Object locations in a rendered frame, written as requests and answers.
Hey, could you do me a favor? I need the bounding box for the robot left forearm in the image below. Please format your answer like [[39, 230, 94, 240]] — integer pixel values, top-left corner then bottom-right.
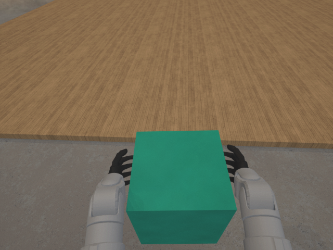
[[80, 173, 126, 250]]

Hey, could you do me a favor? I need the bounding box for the carton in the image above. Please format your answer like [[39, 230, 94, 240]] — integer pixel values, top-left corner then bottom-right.
[[126, 130, 237, 244]]

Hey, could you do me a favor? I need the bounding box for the right robot hand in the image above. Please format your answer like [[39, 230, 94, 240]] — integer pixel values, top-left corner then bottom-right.
[[224, 145, 249, 183]]

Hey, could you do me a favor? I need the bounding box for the left robot hand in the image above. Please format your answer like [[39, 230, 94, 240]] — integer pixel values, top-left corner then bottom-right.
[[108, 149, 133, 186]]

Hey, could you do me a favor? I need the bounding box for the robot right forearm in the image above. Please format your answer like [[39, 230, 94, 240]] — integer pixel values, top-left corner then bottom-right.
[[234, 168, 292, 250]]

